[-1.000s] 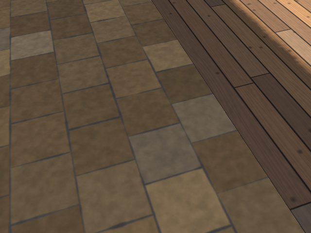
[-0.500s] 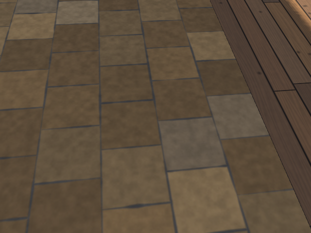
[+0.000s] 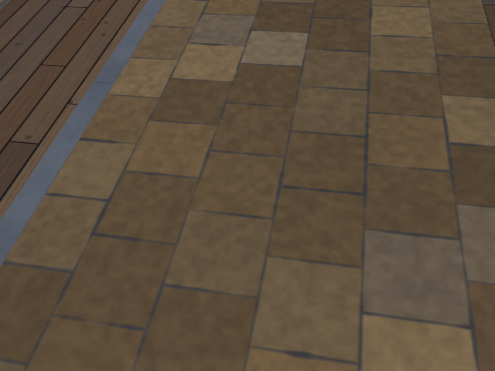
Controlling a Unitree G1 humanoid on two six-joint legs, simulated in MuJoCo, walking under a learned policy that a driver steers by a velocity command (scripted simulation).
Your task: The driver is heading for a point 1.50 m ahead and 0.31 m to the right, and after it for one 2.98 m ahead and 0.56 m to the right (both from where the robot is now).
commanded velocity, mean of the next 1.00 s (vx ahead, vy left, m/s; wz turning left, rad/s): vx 0.44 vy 0.00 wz -0.28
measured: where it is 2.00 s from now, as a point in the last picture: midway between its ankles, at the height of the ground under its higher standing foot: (348, 236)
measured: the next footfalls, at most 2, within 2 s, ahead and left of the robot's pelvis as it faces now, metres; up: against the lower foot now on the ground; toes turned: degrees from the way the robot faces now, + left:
left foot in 0.20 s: +0.09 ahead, +0.13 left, +0.00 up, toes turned +2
right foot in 0.68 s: +0.42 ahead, -0.06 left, +0.00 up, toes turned -14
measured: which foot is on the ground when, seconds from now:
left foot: up 0.00-0.18, down 0.20-0.68, up 0.70-1.00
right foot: down 0.00-0.20, up 0.22-0.66, down 0.68-1.00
